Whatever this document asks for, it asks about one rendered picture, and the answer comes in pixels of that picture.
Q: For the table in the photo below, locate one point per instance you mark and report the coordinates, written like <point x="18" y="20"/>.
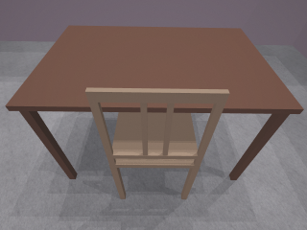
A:
<point x="153" y="58"/>

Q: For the chair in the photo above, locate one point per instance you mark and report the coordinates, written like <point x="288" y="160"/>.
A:
<point x="162" y="140"/>

